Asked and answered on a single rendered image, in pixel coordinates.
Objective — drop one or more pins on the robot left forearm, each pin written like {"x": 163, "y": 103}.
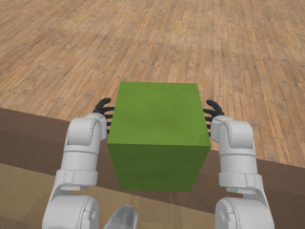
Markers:
{"x": 79, "y": 161}

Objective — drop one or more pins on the carton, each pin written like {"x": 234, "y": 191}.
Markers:
{"x": 158, "y": 139}

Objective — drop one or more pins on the left robot thigh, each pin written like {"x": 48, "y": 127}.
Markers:
{"x": 125, "y": 217}

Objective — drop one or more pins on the left robot hand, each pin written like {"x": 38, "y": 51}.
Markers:
{"x": 100, "y": 110}

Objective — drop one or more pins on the robot right upper arm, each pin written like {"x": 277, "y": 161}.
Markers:
{"x": 242, "y": 213}

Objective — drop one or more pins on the robot right forearm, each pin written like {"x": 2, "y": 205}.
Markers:
{"x": 238, "y": 168}

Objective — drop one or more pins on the right robot hand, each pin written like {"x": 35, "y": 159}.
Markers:
{"x": 217, "y": 112}

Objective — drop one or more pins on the robot left upper arm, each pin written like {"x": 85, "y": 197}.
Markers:
{"x": 72, "y": 212}

